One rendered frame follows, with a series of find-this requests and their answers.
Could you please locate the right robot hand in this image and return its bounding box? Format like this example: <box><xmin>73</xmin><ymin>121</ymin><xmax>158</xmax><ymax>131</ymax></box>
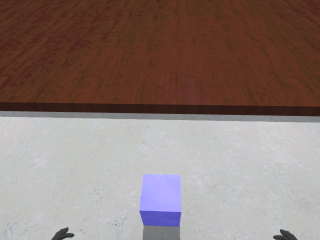
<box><xmin>273</xmin><ymin>229</ymin><xmax>298</xmax><ymax>240</ymax></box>

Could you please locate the left robot hand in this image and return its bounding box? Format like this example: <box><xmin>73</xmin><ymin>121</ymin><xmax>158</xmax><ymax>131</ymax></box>
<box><xmin>51</xmin><ymin>227</ymin><xmax>74</xmax><ymax>240</ymax></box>

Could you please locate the carton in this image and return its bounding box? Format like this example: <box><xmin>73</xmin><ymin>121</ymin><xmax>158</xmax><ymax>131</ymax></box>
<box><xmin>139</xmin><ymin>174</ymin><xmax>182</xmax><ymax>227</ymax></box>

